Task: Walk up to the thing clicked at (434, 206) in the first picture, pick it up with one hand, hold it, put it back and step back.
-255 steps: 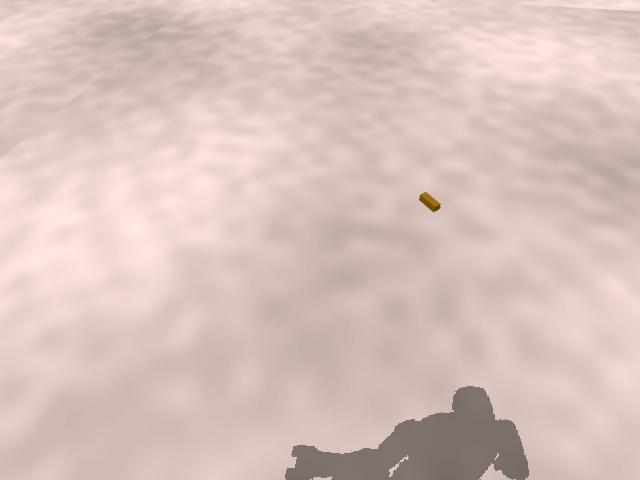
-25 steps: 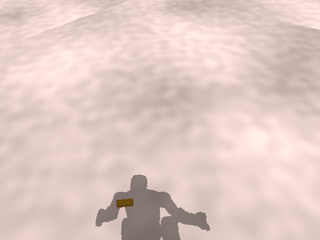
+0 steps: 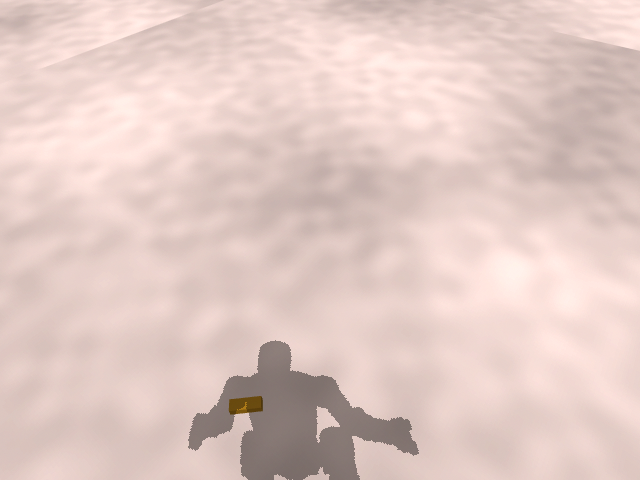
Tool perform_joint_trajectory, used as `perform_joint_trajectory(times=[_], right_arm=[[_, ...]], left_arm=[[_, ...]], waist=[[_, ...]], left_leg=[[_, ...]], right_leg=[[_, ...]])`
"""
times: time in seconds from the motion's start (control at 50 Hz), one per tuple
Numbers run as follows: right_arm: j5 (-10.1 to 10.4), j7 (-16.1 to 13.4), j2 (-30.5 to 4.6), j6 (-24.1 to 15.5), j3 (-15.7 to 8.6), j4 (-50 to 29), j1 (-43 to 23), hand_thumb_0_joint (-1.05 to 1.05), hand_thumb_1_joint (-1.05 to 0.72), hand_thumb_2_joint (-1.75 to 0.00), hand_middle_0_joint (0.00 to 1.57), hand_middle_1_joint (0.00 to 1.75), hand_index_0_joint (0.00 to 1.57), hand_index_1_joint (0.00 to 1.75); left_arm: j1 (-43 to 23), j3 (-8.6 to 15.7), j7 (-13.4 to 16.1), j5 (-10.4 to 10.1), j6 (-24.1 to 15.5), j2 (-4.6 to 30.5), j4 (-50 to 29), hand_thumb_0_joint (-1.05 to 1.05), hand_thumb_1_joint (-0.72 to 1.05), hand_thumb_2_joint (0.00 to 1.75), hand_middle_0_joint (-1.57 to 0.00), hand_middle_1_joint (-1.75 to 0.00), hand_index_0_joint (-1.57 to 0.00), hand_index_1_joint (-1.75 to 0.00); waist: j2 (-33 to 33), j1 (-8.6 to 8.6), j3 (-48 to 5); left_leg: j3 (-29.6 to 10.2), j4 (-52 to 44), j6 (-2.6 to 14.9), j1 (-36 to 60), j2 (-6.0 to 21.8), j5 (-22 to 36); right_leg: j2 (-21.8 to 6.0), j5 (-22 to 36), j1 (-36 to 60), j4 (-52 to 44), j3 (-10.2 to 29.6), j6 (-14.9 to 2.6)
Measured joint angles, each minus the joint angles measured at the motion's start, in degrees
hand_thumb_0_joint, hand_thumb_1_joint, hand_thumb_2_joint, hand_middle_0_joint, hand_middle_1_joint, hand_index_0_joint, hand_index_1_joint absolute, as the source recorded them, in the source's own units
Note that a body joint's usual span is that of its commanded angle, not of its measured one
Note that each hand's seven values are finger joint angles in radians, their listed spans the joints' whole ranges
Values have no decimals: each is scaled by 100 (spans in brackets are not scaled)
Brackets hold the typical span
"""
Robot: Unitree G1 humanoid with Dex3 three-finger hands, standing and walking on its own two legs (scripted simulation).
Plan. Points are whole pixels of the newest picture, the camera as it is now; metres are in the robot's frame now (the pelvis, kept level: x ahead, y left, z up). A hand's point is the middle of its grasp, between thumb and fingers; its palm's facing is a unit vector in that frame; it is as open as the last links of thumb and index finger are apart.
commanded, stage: walk up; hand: left
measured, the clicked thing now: (246, 405) +0.46 +0.26 -0.76
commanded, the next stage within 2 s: stand in 0.22 s
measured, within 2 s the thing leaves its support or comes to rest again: neither
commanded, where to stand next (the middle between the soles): +0.08 +0.00 m, yaw +3 degrees
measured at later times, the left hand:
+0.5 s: hand out of the picture +0.11 +0.25 -0.14, palm faces +0.01 -0.94 -0.35, open 7.3 cm
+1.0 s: hand out of the picture +0.07 +0.26 -0.15, palm faces +0.02 -0.93 -0.37, open 7.4 cm
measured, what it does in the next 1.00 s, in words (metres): stands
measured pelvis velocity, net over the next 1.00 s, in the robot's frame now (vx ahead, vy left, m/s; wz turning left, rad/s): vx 0.00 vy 0.00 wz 0.04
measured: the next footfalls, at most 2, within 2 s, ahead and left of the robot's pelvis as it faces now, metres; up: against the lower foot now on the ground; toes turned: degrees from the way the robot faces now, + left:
none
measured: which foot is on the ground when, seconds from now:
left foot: down 0.00-1.00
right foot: down 0.00-1.00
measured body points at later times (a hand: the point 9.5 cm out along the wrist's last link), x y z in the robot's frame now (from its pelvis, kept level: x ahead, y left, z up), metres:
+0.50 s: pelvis +0.01 +0.00 +0.00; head +0.01 -0.01 +0.45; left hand +0.10 +0.30 -0.12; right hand +0.09 -0.29 -0.14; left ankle -0.03 +0.14 -0.75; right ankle +0.01 -0.08 -0.75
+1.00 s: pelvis +0.00 +0.00 +0.00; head +0.00 -0.01 +0.45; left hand +0.07 +0.30 -0.12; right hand +0.08 -0.29 -0.14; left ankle -0.03 +0.14 -0.75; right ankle +0.01 -0.08 -0.75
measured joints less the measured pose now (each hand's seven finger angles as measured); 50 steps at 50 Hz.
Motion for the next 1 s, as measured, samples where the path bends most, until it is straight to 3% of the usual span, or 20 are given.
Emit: perform_joint_trajectory(times=[0.38,1.0], right_arm=[[8,64,33,121,44,13,-142,0,-91,-90,21,30,20,30],[-13,121,45,156,74,94,11,0,-91,-90,20,30,20,30]], left_arm=[[-76,-92,108,-69,-162,-65,72,0,91,90,-21,-30,-21,-30],[105,-207,162,-51,-203,5,224,0,91,90,-21,-30,-21,-30]], waist=[[103,-66,13],[153,-13,-98]], left_leg=[[-83,-221,-22,198,-7,57],[-241,-291,-1,169,-74,188]], right_leg=[[3,54,259,-275,-78,14],[-68,113,288,-327,-228,21]])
